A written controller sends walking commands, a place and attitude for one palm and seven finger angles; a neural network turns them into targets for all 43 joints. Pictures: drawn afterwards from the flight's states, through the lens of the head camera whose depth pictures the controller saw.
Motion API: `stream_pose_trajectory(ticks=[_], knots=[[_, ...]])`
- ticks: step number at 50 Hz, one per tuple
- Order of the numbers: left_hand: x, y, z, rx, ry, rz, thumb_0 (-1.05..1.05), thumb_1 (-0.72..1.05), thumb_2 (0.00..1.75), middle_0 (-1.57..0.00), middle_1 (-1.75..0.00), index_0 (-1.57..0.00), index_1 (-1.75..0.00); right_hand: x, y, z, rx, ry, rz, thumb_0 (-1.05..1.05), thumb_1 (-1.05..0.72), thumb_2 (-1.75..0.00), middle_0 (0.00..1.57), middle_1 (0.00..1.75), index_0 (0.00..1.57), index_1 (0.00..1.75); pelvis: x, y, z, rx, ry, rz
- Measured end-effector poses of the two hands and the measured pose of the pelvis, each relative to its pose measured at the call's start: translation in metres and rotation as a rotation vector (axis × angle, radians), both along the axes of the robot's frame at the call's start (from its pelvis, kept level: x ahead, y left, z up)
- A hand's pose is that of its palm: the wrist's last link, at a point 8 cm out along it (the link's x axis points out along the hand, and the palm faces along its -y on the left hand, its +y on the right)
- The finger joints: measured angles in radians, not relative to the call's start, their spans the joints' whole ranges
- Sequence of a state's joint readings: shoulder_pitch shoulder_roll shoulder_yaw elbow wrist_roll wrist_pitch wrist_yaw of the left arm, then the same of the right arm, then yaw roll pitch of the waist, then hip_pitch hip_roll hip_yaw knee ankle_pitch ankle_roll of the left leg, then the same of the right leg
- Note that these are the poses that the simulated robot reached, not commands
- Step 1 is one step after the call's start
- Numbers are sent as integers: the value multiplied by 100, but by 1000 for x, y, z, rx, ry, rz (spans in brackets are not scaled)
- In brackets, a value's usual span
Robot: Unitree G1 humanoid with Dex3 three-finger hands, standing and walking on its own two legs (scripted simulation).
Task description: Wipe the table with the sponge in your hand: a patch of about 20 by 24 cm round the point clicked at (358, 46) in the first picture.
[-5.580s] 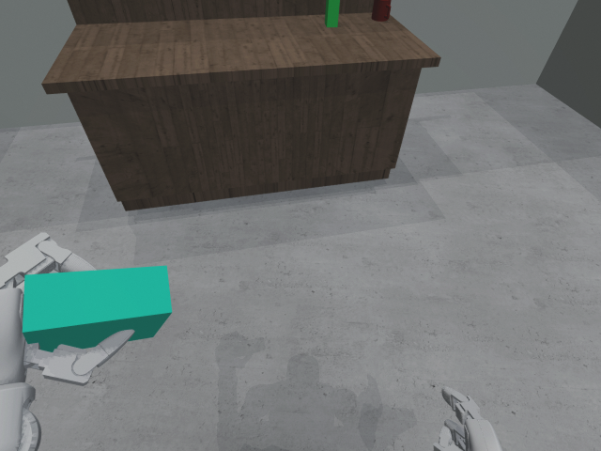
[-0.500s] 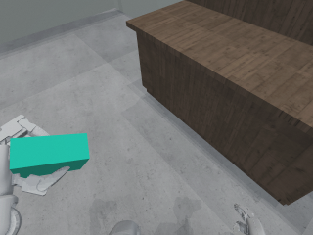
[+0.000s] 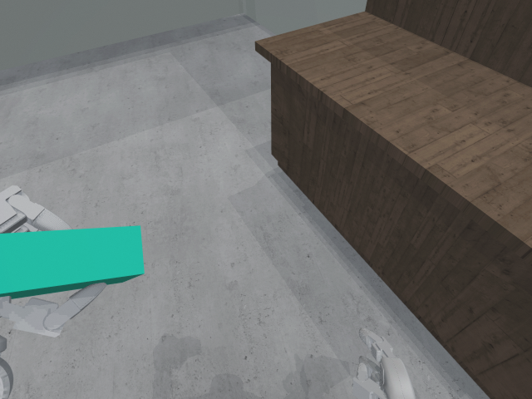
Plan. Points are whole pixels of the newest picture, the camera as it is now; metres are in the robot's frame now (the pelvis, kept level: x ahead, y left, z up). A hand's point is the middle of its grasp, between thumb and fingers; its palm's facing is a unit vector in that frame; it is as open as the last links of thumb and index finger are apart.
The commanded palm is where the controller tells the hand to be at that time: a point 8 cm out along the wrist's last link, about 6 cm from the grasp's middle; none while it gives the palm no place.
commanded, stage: turn to face it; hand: left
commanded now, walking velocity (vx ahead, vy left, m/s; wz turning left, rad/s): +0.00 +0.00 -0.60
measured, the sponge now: (91, 261) +0.21 +0.21 +0.18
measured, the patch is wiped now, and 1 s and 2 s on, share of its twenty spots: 0.00 0.00 0.00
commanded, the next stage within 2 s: none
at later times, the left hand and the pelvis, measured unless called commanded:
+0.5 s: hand (176, 222) +0.26 +0.13 +0.19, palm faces +0.19 -0.89 -0.43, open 9.1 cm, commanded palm +0.22 +0.19 +0.19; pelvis +0.00 -0.04 +0.00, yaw -14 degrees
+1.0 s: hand (303, 247) +0.25 -0.01 +0.18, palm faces -0.16 -0.83 -0.53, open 9.1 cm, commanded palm +0.22 +0.07 +0.19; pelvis -0.06 -0.08 +0.01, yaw -33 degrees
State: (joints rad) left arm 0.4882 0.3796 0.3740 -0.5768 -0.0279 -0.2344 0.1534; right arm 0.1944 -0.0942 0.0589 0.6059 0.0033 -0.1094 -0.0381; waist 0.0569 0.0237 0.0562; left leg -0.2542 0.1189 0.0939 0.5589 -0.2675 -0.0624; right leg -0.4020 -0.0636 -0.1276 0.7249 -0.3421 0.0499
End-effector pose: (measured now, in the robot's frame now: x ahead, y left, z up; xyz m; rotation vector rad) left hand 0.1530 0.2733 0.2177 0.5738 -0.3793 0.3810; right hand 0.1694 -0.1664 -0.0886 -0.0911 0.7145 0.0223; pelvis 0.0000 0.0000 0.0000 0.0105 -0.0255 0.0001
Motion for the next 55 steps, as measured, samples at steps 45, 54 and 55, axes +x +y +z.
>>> stream_pose_trajectory(ticks=[45,54,55], knots=[[96,-213,-26,26,167,-549,-1,-43,104,-85,-137,-85,-137,-178,-163,-24,3,176,-530,1,-91,-90,20,30,20,30,-51,-76,-3,30,17,-509],[84,-229,-13,53,167,-626,-1,-43,104,-85,-137,-85,-137,-246,-209,4,-115,202,-700,1,-91,-90,20,30,20,30,-67,-78,8,71,48,-609],[83,-229,-14,40,167,-625,-1,-43,104,-85,-137,-85,-137,-251,-212,7,-126,202,-710,1,-91,-90,19,30,20,30,-69,-77,9,74,51,-619]])
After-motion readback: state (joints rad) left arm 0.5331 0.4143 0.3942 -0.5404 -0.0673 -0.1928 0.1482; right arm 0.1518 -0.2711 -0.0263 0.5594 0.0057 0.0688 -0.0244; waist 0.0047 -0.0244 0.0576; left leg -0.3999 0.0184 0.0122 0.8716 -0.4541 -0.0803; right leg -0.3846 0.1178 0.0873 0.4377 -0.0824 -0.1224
